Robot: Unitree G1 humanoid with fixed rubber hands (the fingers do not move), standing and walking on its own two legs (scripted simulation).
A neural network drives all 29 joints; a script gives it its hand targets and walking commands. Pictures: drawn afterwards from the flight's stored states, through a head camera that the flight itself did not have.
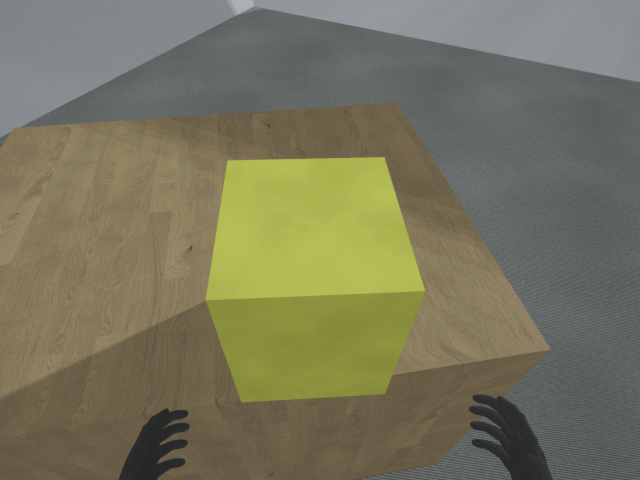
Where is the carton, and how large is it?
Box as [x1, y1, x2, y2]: [206, 157, 424, 401]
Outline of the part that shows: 384,157 227,161 207,288 206,302 241,401 377,394 385,392 424,292 424,289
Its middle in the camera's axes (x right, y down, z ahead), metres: -0.01 +0.05 +0.51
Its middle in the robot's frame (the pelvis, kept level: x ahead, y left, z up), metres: +0.35 +0.03 +0.06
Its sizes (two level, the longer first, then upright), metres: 0.210 0.200 0.250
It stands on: a pedestal, 0.72 m high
